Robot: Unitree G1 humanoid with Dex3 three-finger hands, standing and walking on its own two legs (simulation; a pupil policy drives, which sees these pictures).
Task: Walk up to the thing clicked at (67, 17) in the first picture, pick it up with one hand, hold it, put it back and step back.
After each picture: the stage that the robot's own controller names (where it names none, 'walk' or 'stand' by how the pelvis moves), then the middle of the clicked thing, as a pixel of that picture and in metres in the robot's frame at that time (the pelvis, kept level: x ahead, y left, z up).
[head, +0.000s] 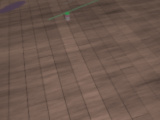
stand; (67, 16) +2.06 +0.23 -0.72
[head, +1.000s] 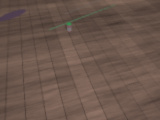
walk; (69, 27) +1.92 +0.17 -0.71
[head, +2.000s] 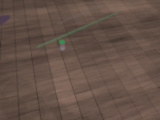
walk; (62, 45) +1.35 +0.18 -0.72
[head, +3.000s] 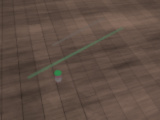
walk; (58, 76) +0.92 +0.18 -0.72
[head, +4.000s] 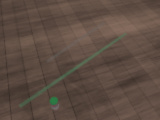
walk; (54, 103) +0.60 +0.20 -0.71
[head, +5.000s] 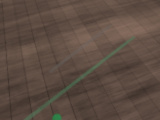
stand; out of the picture +0.44 +0.23 -0.70
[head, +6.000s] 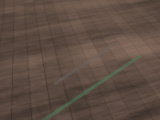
stand; out of the picture +0.41 +0.19 -0.72
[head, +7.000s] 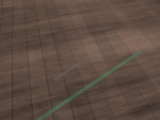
stand; out of the picture +0.40 +0.19 -0.72
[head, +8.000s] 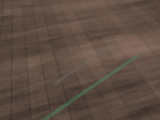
stand; out of the picture +0.42 +0.21 -0.73
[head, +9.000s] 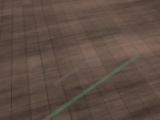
stand; out of the picture +0.41 +0.21 -0.73
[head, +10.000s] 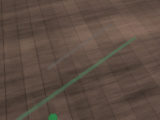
go down; out of the picture +0.42 +0.21 -0.71
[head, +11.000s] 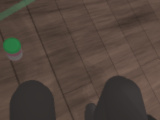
go down; (13, 50) +0.50 +0.24 -0.29
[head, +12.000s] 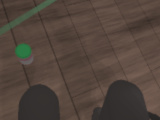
close in; (25, 55) +0.49 +0.23 -0.31
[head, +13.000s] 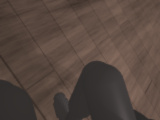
close in; out of the picture +0.48 +0.28 -0.23
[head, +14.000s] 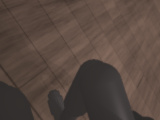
close; out of the picture +0.47 +0.29 -0.23
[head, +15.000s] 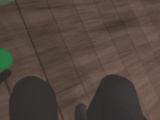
lift; out of the picture +0.37 +0.25 -0.16
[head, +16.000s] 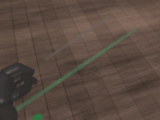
close; out of the picture +0.38 +0.27 -0.60
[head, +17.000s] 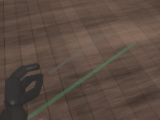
close; out of the picture +0.43 +0.29 -0.70
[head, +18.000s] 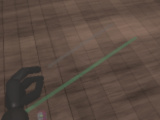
stand; (42, 119) +0.44 +0.28 -0.69
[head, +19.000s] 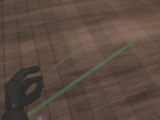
stand; out of the picture +0.43 +0.29 -0.70
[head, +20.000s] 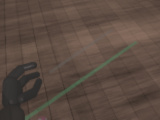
hold; out of the picture +0.43 +0.29 -0.70
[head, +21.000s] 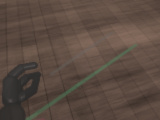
stand; out of the picture +0.43 +0.31 -0.70
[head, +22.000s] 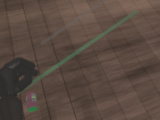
crouch; (31, 101) +0.45 +0.32 -0.60
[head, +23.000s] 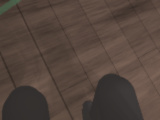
lower; out of the picture +0.48 +0.37 -0.32
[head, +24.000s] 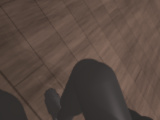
lower; out of the picture +0.42 +0.44 -0.26
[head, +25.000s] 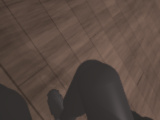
lower; out of the picture +0.40 +0.46 -0.26
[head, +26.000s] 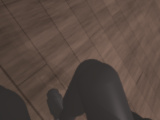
lower; out of the picture +0.39 +0.48 -0.26
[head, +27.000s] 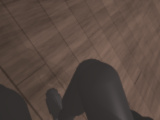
lower; out of the picture +0.38 +0.51 -0.26
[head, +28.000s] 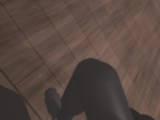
open; out of the picture +0.36 +0.54 -0.26
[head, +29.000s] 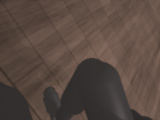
rise; out of the picture +0.35 +0.56 -0.26
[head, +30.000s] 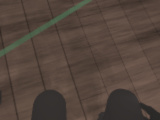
walk; out of the picture +0.43 +0.53 -0.41
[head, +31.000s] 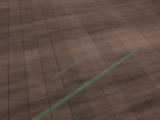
stand; out of the picture +0.37 +0.54 -0.69
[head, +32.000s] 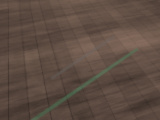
stand; out of the picture +0.37 +0.59 -0.69
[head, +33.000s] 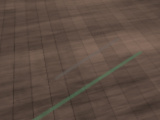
stand; out of the picture +0.37 +0.62 -0.72
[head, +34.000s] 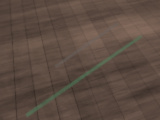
walk; out of the picture +0.37 +0.65 -0.73
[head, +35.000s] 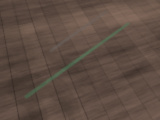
walk; out of the picture +0.43 +0.64 -0.73
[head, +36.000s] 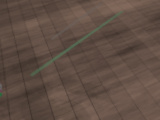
walk; out of the picture +0.68 +0.81 -0.72
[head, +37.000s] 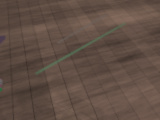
stand; out of the picture +0.84 +0.80 -0.73
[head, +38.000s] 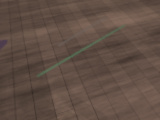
stand; out of the picture +0.85 +0.85 -0.75
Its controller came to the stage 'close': yes
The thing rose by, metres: 0.25
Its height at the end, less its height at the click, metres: -0.02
